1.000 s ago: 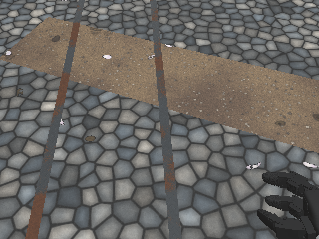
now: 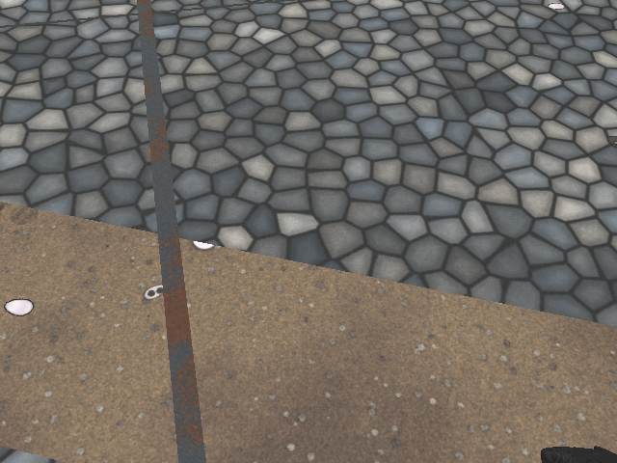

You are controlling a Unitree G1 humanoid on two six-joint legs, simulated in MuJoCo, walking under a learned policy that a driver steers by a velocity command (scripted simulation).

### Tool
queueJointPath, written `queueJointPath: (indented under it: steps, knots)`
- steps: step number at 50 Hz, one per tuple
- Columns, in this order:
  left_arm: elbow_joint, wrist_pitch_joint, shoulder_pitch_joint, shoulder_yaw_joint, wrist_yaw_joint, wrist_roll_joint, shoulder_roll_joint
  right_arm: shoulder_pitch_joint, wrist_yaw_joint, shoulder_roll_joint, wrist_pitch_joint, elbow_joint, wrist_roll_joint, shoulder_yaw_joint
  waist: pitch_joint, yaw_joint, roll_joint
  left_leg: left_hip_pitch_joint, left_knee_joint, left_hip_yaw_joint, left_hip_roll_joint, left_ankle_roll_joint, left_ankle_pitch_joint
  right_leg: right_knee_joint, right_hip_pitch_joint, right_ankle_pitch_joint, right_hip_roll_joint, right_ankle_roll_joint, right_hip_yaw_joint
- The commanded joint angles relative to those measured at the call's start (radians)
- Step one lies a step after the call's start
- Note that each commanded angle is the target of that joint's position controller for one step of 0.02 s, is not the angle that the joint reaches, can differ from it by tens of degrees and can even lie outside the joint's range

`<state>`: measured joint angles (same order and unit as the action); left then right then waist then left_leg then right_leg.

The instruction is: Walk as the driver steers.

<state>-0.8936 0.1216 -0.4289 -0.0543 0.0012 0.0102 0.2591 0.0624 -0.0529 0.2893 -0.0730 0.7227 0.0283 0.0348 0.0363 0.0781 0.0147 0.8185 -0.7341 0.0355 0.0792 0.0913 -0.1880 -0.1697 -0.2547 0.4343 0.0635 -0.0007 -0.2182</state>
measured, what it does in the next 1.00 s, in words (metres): walks ahead, turning left: left foot, then right foot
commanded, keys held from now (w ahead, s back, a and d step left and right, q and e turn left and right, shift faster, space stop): w+q+shift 0.52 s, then q+shift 0.22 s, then e+shift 0.26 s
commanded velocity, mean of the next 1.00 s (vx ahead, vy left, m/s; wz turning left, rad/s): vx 0.72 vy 0.00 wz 0.73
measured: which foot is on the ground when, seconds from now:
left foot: up 0.00-0.04, down 0.06-0.50, up 0.52-0.88, down 0.90-1.00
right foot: down 0.00-0.08, up 0.10-0.46, down 0.48-0.90, up 0.92-1.00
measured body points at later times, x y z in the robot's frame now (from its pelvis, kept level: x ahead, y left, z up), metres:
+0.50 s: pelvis +0.51 +0.03 -0.01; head +0.53 +0.05 +0.44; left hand +0.67 +0.36 -0.02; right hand +0.65 -0.23 -0.12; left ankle +0.27 +0.06 -0.70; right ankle +0.72 -0.03 -0.72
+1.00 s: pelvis +0.77 +0.18 +0.01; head +0.80 +0.23 +0.46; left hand +0.63 +0.43 -0.12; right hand +1.10 +0.18 -0.05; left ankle +0.80 +0.31 -0.71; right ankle +0.78 -0.02 -0.63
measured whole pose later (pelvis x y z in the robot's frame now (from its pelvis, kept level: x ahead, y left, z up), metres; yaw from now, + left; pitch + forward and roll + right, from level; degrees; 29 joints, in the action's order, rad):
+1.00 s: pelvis +0.77 +0.18 +0.01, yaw +42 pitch +1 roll -1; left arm -0.83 0.04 -0.24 -0.03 -0.01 -0.04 0.32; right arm 0.00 -0.03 0.24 -0.03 0.60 -0.03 0.01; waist 0.10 0.05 -0.01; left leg 0.47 -0.55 0.05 -0.01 0.09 0.11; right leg -1.12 0.32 0.62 -0.02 -0.06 0.04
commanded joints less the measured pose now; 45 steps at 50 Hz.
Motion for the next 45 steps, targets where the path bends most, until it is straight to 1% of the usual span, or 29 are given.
queueJointPath:
  steps: [1,3,4,5,6,7,8,9,11,13,15,17,21,22,23,24,25,26,27,28,29,30,32,33,37,39,42,44,45]
  knots:
    - [0.097,-0.019,0.077,-0.043,0.031,0.007,0.23,0.022,-0.026,0.1,-0.004,-0.084,0.017,0.031,-0.001,-0.136,-0.106,-0.329,0.029,0.152,-0.151,0.045,0.119,-0.175,0.145,-1.467,-0.264,0.021,-0.002]
    - [0.133,-0.048,0.171,-0.052,0.034,0.014,0.268,0.418,-0.012,0.219,0.031,0.002,0.018,0.09,-0.184,-0.349,-0.161,-0.766,0.011,0.087,-0.162,0.114,0.225,-0.668,0.249,-1.636,-0.285,0.027,0.026]
    - [0.143,-0.032,0.203,-0.037,0.023,-0.001,0.208,0.554,0.011,0.247,0.057,0.046,0.021,0.102,-0.191,-0.389,-0.014,-1.012,0.062,-0.059,-0.1,0.15,0.248,-1.088,0.499,-0.909,-0.158,0.004,0.026]
    - [0.213,0.011,0.023,0.025,-0.007,-0.007,0.001,0.447,0.01,0.309,0.039,0.009,-0.005,0.103,-0.279,-0.152,0.401,-1.303,0.166,-0.618,0.107,0.372,0.519,-1.499,0.989,0.125,0.027,-0.048,0.197]
    - [0.252,0.058,0.116,0.024,-0.019,-0.032,0.099,0.447,0.015,0.226,0.023,-0.027,-0.025,0.089,-0.418,-0.229,0.212,-1.341,0.408,-0.914,0.168,0.38,0.861,-1.477,1.073,0.052,0.005,0.028,0.379]
    - [0.293,0.076,0.249,0.015,-0.018,-0.058,0.137,0.443,0.017,0.184,0.002,-0.029,-0.034,0.08,-0.253,-0.228,0.084,-1.201,0.49,-0.893,0.152,0.307,0.868,-1.377,1.105,-0.008,-0.035,0.066,0.38]
    - [0.308,0.081,0.286,0.018,-0.01,-0.049,0.118,0.381,0.008,0.16,-0.015,-0.03,-0.033,0.071,-0.127,-0.157,-0.094,-1.006,0.508,-0.832,0.126,0.276,0.767,-1.27,1.072,-0.061,-0.069,0.071,0.375]
    - [0.298,0.076,0.278,0.019,-0.004,-0.023,0.106,0.308,0.007,0.142,-0.026,-0.048,-0.031,0.066,-0.076,-0.103,-0.117,-0.852,0.493,-0.755,0.091,0.282,0.625,-1.193,1.004,-0.078,-0.094,0.057,0.382]
    - [0.282,0.046,0.226,0.006,-0.003,-0.001,0.119,0.231,0.018,0.119,-0.024,-0.076,-0.022,0.057,-0.021,-0.034,-0.087,-0.671,0.509,-0.594,-0.002,0.269,0.46,-1.079,0.902,-0.091,-0.129,0.014,0.382]
    - [0.311,0.028,0.288,0.007,0.002,0.01,0.118,0.231,0.036,0.102,-0.022,-0.073,0.002,0.051,0.039,-0.034,-0.073,-0.529,0.528,-0.487,-0.046,0.252,0.351,-0.889,0.857,-0.112,-0.145,-0.03,0.337]
    - [0.372,0.025,0.438,0.025,0.0,0.021,0.063,0.236,0.061,0.112,-0.013,-0.067,0.008,0.053,0.088,-0.079,-0.039,-0.372,0.526,-0.392,-0.116,0.216,0.287,-0.658,0.757,-0.315,-0.107,-0.062,0.272]
    - [0.404,0.025,0.511,0.027,-0.005,0.007,0.036,0.272,0.069,0.134,-0.002,-0.052,0.007,0.066,0.064,-0.135,0.013,-0.28,0.522,-0.374,-0.141,0.159,0.354,-0.471,0.586,-0.535,-0.052,-0.074,0.239]
    - [0.425,0.029,0.528,-0.018,0.0,-0.047,0.13,0.327,0.077,0.121,0.0,-0.023,0.025,0.075,0.018,-0.143,0.082,-0.515,0.402,-0.492,-0.087,0.104,0.417,-0.312,0.544,-0.538,-0.053,-0.076,0.337]
    - [0.417,0.034,0.484,-0.034,0.002,-0.052,0.157,0.325,0.078,0.12,0.005,-0.022,0.02,0.078,-0.013,-0.111,0.092,-0.58,0.327,-0.503,-0.074,0.088,0.313,-0.307,0.508,-0.49,-0.05,-0.062,0.332]
    - [0.391,0.038,0.352,-0.059,0.006,-0.056,0.193,0.304,0.073,0.126,0.011,-0.029,0.007,0.08,-0.098,-0.027,0.095,-0.62,0.169,-0.476,-0.091,0.055,0.133,-0.324,0.382,-0.428,-0.047,-0.04,0.312]
    - [0.351,0.029,0.108,-0.073,0.016,-0.061,0.21,0.247,0.061,0.106,0.016,-0.06,-0.024,0.067,-0.26,0.106,0.103,-0.536,-0.101,-0.426,-0.108,0.015,0.061,-0.428,0.111,-0.336,-0.119,-0.012,0.334]
    - [0.31,0.014,-0.101,-0.074,0.023,-0.049,0.269,0.29,0.053,-0.034,0.014,-0.091,-0.061,0.023,-0.415,0.117,-0.146,-0.326,-0.483,-0.344,-0.171,-0.001,0.647,-0.451,-0.199,-0.108,-0.293,0.011,0.578]
    - [0.294,0.02,-0.05,-0.079,-0.007,-0.001,0.332,0.482,0.049,-0.046,0.002,-0.143,0.055,0.001,-0.521,-0.035,-0.664,-0.023,-0.769,-0.267,-0.176,-0.021,0.747,-0.142,-0.317,0.384,-0.541,0.196,1.272]
    - [0.343,0.009,0.05,-0.059,-0.005,0.004,0.197,0.401,0.064,0.058,0.017,-0.098,0.06,0.015,-0.346,0.013,-0.405,0.052,-0.823,-0.231,-0.092,-0.04,0.635,-0.071,-0.191,0.509,-0.482,0.191,1.212]
    - [0.337,-0.005,0.104,-0.042,0.003,0.008,0.137,0.257,0.063,0.116,0.025,-0.122,0.028,0.03,-0.183,0.036,-0.225,0.057,-0.81,-0.185,-0.072,-0.053,0.569,-0.1,-0.038,0.222,-0.434,0.165,0.962]
    - [0.321,-0.014,0.146,-0.037,0.003,0.02,0.13,0.159,0.064,0.119,0.035,-0.14,-0.006,0.038,-0.074,0.02,-0.018,-0.012,-0.765,-0.164,-0.034,-0.064,0.548,-0.131,0.137,-0.181,-0.382,0.139,0.749]
    - [0.301,-0.015,0.189,-0.038,0.003,0.022,0.13,0.145,0.06,0.121,0.038,-0.167,-0.021,0.049,-0.042,-0.029,-0.039,-0.062,-0.7,-0.168,-0.004,-0.076,0.552,-0.169,0.243,-0.492,-0.363,0.15,0.621]
    - [0.255,-0.01,0.221,-0.024,0.004,0.002,0.076,0.149,0.05,0.098,0.06,-0.178,0.007,0.053,-0.013,-0.071,-0.103,-0.11,-0.578,-0.143,0.037,-0.082,0.6,-0.169,0.333,-0.735,-0.303,0.128,0.421]
    - [0.235,-0.009,0.233,-0.025,0.006,-0.009,0.082,0.135,0.048,0.066,0.068,-0.191,0.012,0.044,-0.001,-0.082,-0.114,-0.102,-0.52,-0.12,0.043,-0.086,0.598,-0.15,0.355,-0.798,-0.304,0.131,0.373]
    - [0.214,-0.025,0.313,-0.056,0.026,-0.018,0.194,0.095,0.022,0.052,0.067,-0.193,-0.006,0.03,-0.037,-0.095,-0.085,-0.232,-0.153,-0.041,0.016,-0.098,0.279,-0.09,0.394,-0.853,-0.293,0.139,0.187]
    - [0.183,-0.027,0.269,-0.054,0.027,-0.036,0.204,0.04,0.003,0.045,0.056,-0.198,-0.017,0.026,-0.052,-0.07,-0.07,-0.363,0.011,-0.021,-0.04,-0.071,0.172,-0.115,0.409,-0.86,-0.253,0.116,0.135]
    - [0.152,-0.026,0.22,-0.058,0.018,-0.058,0.253,0.036,-0.01,0.089,0.038,-0.203,-0.033,0.043,-0.078,-0.098,-0.064,-0.49,0.146,-0.025,-0.109,-0.01,0.195,-0.204,0.344,-1.018,-0.287,0.12,0.157]
    - [0.13,-0.026,0.214,-0.04,0.008,-0.059,0.23,0.168,0.007,0.126,0.026,-0.15,-0.052,0.061,-0.138,-0.191,-0.028,-0.72,0.292,-0.028,-0.115,0.045,0.005,-0.41,0.371,-0.999,-0.247,0.086,0.14]
    - [0.14,-0.026,0.183,-0.016,0.002,-0.029,0.182,0.221,0.028,0.199,0.026,-0.143,-0.081,0.069,-0.229,-0.204,0.08,-0.935,0.229,-0.154,0.056,0.106,-0.516,-0.685,0.512,-0.618,-0.166,0.039,0.133]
